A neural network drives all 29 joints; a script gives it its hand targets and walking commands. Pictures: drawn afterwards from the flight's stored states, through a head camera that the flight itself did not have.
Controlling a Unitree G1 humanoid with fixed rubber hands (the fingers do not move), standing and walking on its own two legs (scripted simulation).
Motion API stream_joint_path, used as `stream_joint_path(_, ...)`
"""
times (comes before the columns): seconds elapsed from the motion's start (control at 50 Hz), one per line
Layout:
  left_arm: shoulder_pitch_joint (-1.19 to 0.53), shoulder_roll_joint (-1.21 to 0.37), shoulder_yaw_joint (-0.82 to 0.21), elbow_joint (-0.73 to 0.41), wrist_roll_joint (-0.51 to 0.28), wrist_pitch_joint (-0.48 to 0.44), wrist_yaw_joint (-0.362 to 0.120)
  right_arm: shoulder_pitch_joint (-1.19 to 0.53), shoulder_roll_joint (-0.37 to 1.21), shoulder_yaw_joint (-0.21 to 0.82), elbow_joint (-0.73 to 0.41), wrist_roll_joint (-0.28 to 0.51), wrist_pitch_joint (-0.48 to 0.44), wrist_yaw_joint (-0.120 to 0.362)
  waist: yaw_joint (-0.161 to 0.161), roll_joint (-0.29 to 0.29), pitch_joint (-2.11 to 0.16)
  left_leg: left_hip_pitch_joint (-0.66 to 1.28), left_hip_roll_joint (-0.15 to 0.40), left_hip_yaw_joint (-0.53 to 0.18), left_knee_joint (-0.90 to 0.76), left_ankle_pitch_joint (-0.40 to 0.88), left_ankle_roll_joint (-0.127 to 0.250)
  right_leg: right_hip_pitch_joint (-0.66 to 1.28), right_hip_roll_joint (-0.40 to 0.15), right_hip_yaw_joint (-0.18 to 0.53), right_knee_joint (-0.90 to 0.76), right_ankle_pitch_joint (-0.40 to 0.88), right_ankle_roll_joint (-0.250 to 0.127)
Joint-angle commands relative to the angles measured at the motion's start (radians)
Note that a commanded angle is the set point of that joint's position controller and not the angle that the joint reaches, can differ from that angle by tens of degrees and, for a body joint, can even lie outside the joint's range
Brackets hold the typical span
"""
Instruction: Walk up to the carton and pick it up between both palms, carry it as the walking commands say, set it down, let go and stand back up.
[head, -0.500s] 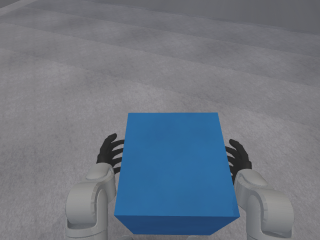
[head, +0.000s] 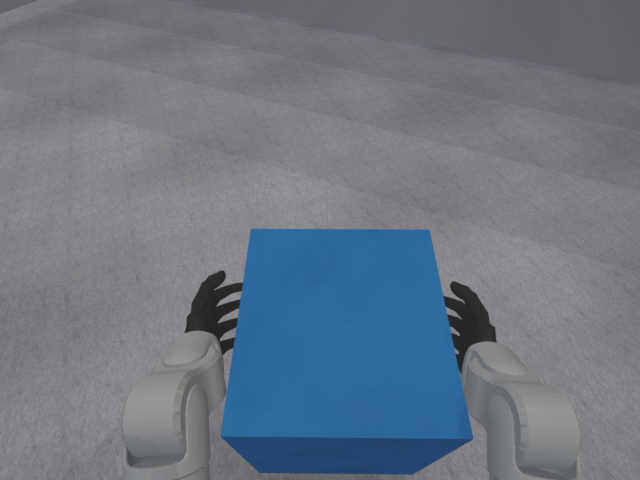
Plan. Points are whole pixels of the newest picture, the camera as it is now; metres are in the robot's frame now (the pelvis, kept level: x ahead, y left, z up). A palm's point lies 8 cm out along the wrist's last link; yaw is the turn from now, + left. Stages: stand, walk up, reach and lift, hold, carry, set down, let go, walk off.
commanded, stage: carry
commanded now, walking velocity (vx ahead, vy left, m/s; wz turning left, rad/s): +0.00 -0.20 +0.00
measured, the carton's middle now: (337, 360) +0.25 +0.02 +0.02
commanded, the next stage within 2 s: none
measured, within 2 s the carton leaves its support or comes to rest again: neither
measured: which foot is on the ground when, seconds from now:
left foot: down 0.00-0.64, up 0.66-0.76, down 0.78-1.00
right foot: up 0.00-0.00, down 0.02-1.00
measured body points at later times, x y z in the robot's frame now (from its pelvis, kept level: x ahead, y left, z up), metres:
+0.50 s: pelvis -0.01 -0.05 -0.01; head -0.02 -0.04 +0.44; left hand +0.25 +0.10 +0.07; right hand +0.24 -0.20 +0.07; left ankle +0.04 +0.14 -0.72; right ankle +0.03 -0.13 -0.72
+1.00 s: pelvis -0.01 -0.05 +0.01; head -0.02 -0.03 +0.46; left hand +0.24 +0.11 +0.09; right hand +0.25 -0.18 +0.09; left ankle +0.01 +0.08 -0.72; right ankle +0.03 -0.13 -0.72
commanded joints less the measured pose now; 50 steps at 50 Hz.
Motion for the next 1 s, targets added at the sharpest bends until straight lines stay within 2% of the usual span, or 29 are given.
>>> stream_joint_path(0.0,-0.501,-0.9,-0.74,-0.172,-0.352,-0.042,-0.167,-0.431,0.845,0.536,-0.213,0.241,-0.052,0.135,-0.012,0.279,-0.388,0.248,0.18,-0.166,-0.138,0.287,0.062,0.21,-0.021,0.015,-0.285,0.112,-0.009)
stream_joint_path(0.02,-0.489,-0.881,-0.731,-0.158,-0.345,-0.04,-0.166,-0.405,0.831,0.531,-0.197,0.23,-0.047,0.132,-0.021,0.163,-0.398,0.216,0.124,-0.098,-0.041,0.255,0.025,0.281,-0.088,0.1,-0.334,0.275,-0.025)
stream_joint_path(0.04,-0.481,-0.872,-0.724,-0.142,-0.343,-0.036,-0.167,-0.399,0.823,0.533,-0.213,0.225,-0.043,0.13,-0.029,-0.005,-0.375,0.109,0.052,-0.027,0.018,0.13,-0.013,0.32,-0.18,0.177,-0.3,0.451,-0.06)
stream_joint_path(0.06,-0.477,-0.877,-0.717,-0.121,-0.337,-0.037,-0.165,-0.42,0.814,0.54,-0.231,0.23,-0.037,0.133,-0.035,-0.088,-0.33,0.087,0.008,0.031,0.022,-0.067,-0.035,0.272,-0.197,0.176,-0.279,0.492,-0.094)
stream_joint_path(0.08,-0.474,-0.888,-0.707,-0.118,-0.33,-0.04,-0.163,-0.45,0.819,0.547,-0.246,0.241,-0.035,0.139,-0.037,-0.101,-0.307,0.108,-0.002,0.046,0.018,-0.12,-0.034,0.216,-0.191,0.158,-0.292,0.425,-0.108)
stream_joint_path(0.12,-0.463,-0.89,-0.693,-0.115,-0.315,-0.036,-0.16,-0.492,0.836,0.57,-0.256,0.262,-0.032,0.142,-0.04,-0.025,-0.297,0.168,0.019,0.024,-0.041,-0.026,-0.012,0.154,-0.137,0.084,-0.27,0.315,-0.083)
stream_joint_path(0.16,-0.471,-0.891,-0.687,-0.122,-0.305,-0.034,-0.153,-0.508,0.838,0.577,-0.246,0.274,-0.024,0.144,-0.039,0.049,-0.319,0.233,0.091,-0.059,-0.1,0.144,0.017,0.123,-0.088,0.035,-0.2,0.234,-0.055)
stream_joint_path(0.2,-0.47,-0.87,-0.671,-0.117,-0.289,-0.029,-0.15,-0.515,0.829,0.582,-0.228,0.279,-0.014,0.146,-0.034,0.08,-0.301,0.208,0.124,-0.105,-0.13,0.145,0.03,0.122,-0.062,0.027,-0.189,0.155,-0.042)
stream_joint_path(0.22,-0.474,-0.87,-0.669,-0.119,-0.287,-0.027,-0.15,-0.517,0.84,0.589,-0.223,0.282,-0.012,0.147,-0.033,0.073,-0.281,0.173,0.108,-0.089,-0.117,0.125,0.022,0.143,-0.071,0.042,-0.219,0.146,-0.045)
stream_joint_path(0.3,-0.471,-0.88,-0.65,-0.111,-0.275,-0.029,-0.15,-0.542,0.864,0.615,-0.234,0.299,-0.006,0.153,-0.032,-0.122,-0.25,0.044,-0.018,0.058,0.067,-0.128,-0.027,0.201,-0.195,0.205,-0.365,0.118,-0.131)
stream_joint_path(0.38,-0.459,-0.898,-0.645,-0.12,-0.269,-0.039,-0.15,-0.564,0.885,0.636,-0.247,0.324,-0.012,0.161,-0.032,-0.113,-0.264,0.097,-0.032,0.054,0.076,-0.14,-0.01,0.163,-0.181,0.16,-0.354,0.149,-0.138)
stream_joint_path(0.44,-0.472,-0.893,-0.666,-0.137,-0.279,-0.04,-0.148,-0.541,0.88,0.615,-0.236,0.317,-0.013,0.164,-0.044,-0.012,-0.284,0.198,-0.006,0.006,-0.107,0.021,0.01,0.12,-0.125,0.075,-0.264,0.132,-0.086)
stream_joint_path(0.5,-0.516,-0.902,-0.694,-0.167,-0.292,-0.036,-0.151,-0.537,0.875,0.588,-0.215,0.303,-0.02,0.164,-0.042,0.252,-0.281,0.237,0.186,-0.256,-0.23,0.038,0.077,0.018,-0.02,0.008,-0.096,-0.053,-0.014)
stream_joint_path(0.52,-0.532,-0.903,-0.698,-0.172,-0.293,-0.037,-0.153,-0.536,0.879,0.591,-0.203,0.296,-0.022,0.162,-0.035,0.28,-0.295,0.207,0.22,-0.278,-0.238,0.041,0.085,0.062,-0.021,0.033,-0.058,-0.036,-0.004)
stream_joint_path(0.54,-0.536,-0.903,-0.702,-0.168,-0.295,-0.035,-0.153,-0.533,0.883,0.592,-0.198,0.291,-0.023,0.159,-0.029,0.26,-0.292,0.164,0.205,-0.238,-0.212,0.022,0.066,0.11,-0.043,0.061,-0.073,0.0,-0.006)
stream_joint_path(0.56,-0.532,-0.896,-0.698,-0.162,-0.297,-0.033,-0.155,-0.522,0.875,0.591,-0.199,0.284,-0.021,0.155,-0.025,0.18,-0.286,0.115,0.168,-0.183,-0.165,-0.006,0.042,0.161,-0.053,0.093,-0.153,0.043,-0.021)
stream_joint_path(0.6,-0.541,-0.89,-0.702,-0.17,-0.316,-0.034,-0.16,-0.514,0.879,0.591,-0.223,0.274,-0.024,0.148,-0.03,-0.093,-0.269,-0.014,-0.002,0.01,0.064,-0.126,-0.027,0.256,-0.188,0.265,-0.365,0.217,-0.076)
stream_joint_path(0.62,-0.529,-0.892,-0.702,-0.163,-0.322,-0.033,-0.165,-0.51,0.873,0.585,-0.225,0.27,-0.023,0.144,-0.027,-0.146,-0.268,-0.046,-0.04,0.048,0.179,-0.229,-0.038,0.267,-0.237,0.3,-0.381,0.254,-0.121)
stream_joint_path(0.66,-0.508,-0.904,-0.686,-0.129,-0.314,-0.032,-0.166,-0.532,0.872,0.586,-0.217,0.281,-0.023,0.144,-0.019,-0.104,-0.287,-0.039,-0.03,0.011,0.241,-0.272,-0.024,0.253,-0.27,0.311,-0.387,0.284,-0.155)
stream_joint_path(0.7,-0.481,-0.91,-0.681,-0.111,-0.303,-0.034,-0.163,-0.527,0.867,0.587,-0.212,0.286,-0.021,0.148,-0.02,-0.081,-0.325,0.045,-0.041,0.005,0.157,-0.212,-0.005,0.247,-0.246,0.258,-0.341,0.39,-0.153)
stream_joint_path(0.74,-0.478,-0.904,-0.681,-0.109,-0.299,-0.035,-0.159,-0.514,0.869,0.591,-0.2,0.291,-0.019,0.154,-0.034,-0.081,-0.355,0.171,-0.059,0.03,-0.062,-0.07,0.006,0.239,-0.198,0.178,-0.277,0.441,-0.124)
stream_joint_path(0.76,-0.476,-0.909,-0.687,-0.118,-0.303,-0.04,-0.157,-0.524,0.875,0.594,-0.219,0.299,-0.023,0.157,-0.037,-0.052,-0.374,0.242,-0.023,-0.012,-0.183,0.038,0.017,0.229,-0.171,0.131,-0.224,0.452,-0.091)
stream_joint_path(0.78,-0.49,-0.914,-0.692,-0.133,-0.308,-0.045,-0.157,-0.522,0.871,0.589,-0.215,0.299,-0.026,0.16,-0.037,0.032,-0.393,0.334,0.074,-0.15,-0.232,0.172,0.049,0.163,-0.118,0.079,-0.125,0.463,-0.047)
stream_joint_path(0.8,-0.507,-0.915,-0.701,-0.146,-0.312,-0.043,-0.157,-0.513,0.861,0.572,-0.2,0.288,-0.032,0.159,-0.034,0.195,-0.389,0.335,0.195,-0.332,-0.269,0.271,0.111,0.089,-0.052,0.038,-0.092,0.295,-0.015)
stream_joint_path(0.82,-0.527,-0.919,-0.715,-0.164,-0.321,-0.045,-0.162,-0.497,0.871,0.566,-0.192,0.276,-0.041,0.157,-0.029,0.246,-0.371,0.32,0.205,-0.325,-0.251,0.318,0.133,0.102,-0.041,0.06,-0.148,0.201,-0.017)
stream_joint_path(0.84,-0.536,-0.925,-0.722,-0.165,-0.327,-0.046,-0.164,-0.504,0.877,0.564,-0.191,0.272,-0.047,0.156,-0.026,0.219,-0.362,0.273,0.172,-0.252,-0.237,0.246,0.121,0.167,-0.051,0.06,-0.195,0.181,-0.022)
stream_joint_path(0.88,-0.555,-0.929,-0.719,-0.189,-0.337,-0.053,-0.164,-0.518,0.899,0.573,-0.212,0.278,-0.051,0.154,-0.024,0.123,-0.382,0.251,0.082,-0.112,-0.184,0.186,0.055,0.267,-0.091,0.095,-0.235,0.383,-0.04)
stream_joint_path(0.92,-0.537,-0.911,-0.716,-0.183,-0.328,-0.052,-0.159,-0.501,0.886,0.572,-0.202,0.277,-0.047,0.152,-0.029,0.085,-0.371,0.231,0.034,-0.08,-0.171,0.115,0.03,0.289,-0.124,0.106,-0.253,0.453,-0.05)
stream_joint_path(0.98,-0.511,-0.874,-0.696,-0.142,-0.314,-0.036,-0.156,-0.475,0.837,0.552,-0.178,0.252,-0.035,0.143,-0.029,0.089,-0.344,0.238,0.033,-0.08,-0.185,0.075,0.037,0.257,-0.127,0.115,-0.285,0.371,-0.05)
